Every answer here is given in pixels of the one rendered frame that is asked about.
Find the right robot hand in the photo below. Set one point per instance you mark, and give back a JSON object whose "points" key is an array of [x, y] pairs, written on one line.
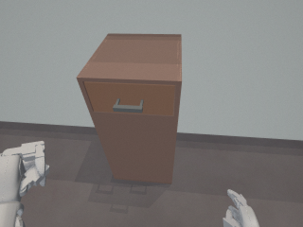
{"points": [[244, 217]]}

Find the cabinet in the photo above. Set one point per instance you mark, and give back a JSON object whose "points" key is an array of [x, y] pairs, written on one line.
{"points": [[138, 146]]}

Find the drawer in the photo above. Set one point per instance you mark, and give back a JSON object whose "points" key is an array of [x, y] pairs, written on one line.
{"points": [[157, 99]]}

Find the handle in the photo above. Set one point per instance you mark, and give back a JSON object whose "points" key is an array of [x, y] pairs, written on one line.
{"points": [[128, 108]]}

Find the left robot forearm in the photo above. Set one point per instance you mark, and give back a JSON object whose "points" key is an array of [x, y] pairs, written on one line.
{"points": [[10, 214]]}

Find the left robot hand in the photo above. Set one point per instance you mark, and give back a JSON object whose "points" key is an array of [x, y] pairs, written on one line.
{"points": [[13, 168]]}

